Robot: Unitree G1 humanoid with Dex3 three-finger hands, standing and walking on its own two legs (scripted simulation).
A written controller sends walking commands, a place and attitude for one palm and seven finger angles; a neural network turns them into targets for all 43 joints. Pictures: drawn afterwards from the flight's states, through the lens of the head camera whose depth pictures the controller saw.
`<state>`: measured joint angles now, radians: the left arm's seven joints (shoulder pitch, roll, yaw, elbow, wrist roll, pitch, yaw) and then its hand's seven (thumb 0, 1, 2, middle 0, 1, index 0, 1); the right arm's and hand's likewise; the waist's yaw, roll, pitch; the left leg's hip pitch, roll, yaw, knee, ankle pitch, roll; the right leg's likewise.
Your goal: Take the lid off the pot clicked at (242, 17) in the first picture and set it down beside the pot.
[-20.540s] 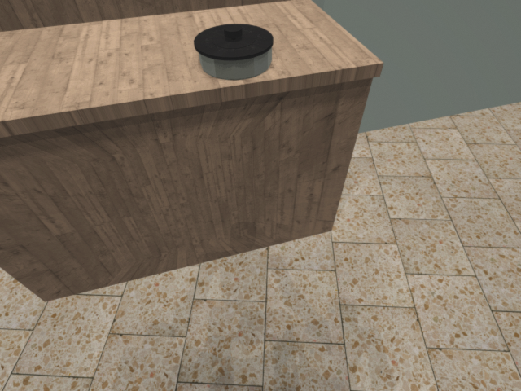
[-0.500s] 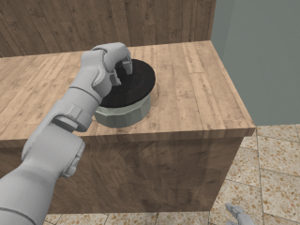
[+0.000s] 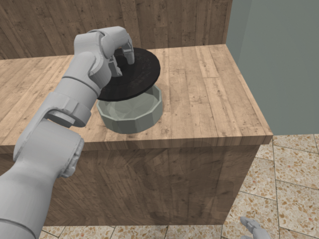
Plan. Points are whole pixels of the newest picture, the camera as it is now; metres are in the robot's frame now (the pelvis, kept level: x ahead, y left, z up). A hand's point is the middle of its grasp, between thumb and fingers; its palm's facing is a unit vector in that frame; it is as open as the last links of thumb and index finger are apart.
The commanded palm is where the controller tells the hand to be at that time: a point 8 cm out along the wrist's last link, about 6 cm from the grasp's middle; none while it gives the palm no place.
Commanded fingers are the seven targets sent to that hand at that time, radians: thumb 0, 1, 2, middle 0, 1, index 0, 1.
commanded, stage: lift the lid straight up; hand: left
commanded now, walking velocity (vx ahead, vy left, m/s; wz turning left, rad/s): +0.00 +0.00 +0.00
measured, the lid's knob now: (118, 63) +0.47 +0.11 +0.24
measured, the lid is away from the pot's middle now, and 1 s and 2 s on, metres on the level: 0.01 0.02 0.13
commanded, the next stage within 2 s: move the lid sideways beside the pot in 0.80 s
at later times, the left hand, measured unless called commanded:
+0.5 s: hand (111, 45) +0.44 +0.11 +0.30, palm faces -0.14 -0.07 -0.99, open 7.6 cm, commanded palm +0.42 +0.12 +0.37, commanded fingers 0.00 0.66 1.00 -0.86 -1.01 -0.82 -1.03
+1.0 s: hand (115, 37) +0.46 +0.10 +0.31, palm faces -0.15 -0.08 -0.99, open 7.7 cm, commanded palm +0.43 +0.13 +0.38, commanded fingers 0.00 0.66 1.00 -0.86 -1.01 -0.82 -1.03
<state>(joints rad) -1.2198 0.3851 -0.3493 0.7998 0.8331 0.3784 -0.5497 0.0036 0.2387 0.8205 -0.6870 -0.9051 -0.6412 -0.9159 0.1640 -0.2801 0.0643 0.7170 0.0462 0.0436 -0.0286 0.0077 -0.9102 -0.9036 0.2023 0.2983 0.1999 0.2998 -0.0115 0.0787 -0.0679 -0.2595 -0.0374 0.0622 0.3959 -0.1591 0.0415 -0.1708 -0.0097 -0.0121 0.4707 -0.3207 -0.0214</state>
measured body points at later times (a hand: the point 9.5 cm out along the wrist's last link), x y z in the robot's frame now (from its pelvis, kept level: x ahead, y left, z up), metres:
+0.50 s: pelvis +0.00 +0.01 +0.00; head -0.02 -0.03 +0.45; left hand +0.44 +0.11 +0.36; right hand +0.15 -0.22 -0.12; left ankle +0.03 +0.10 -0.74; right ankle -0.05 -0.10 -0.74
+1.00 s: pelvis +0.00 +0.01 +0.00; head -0.01 -0.03 +0.45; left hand +0.46 +0.10 +0.37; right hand +0.13 -0.23 -0.13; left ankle +0.03 +0.10 -0.74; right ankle -0.05 -0.10 -0.74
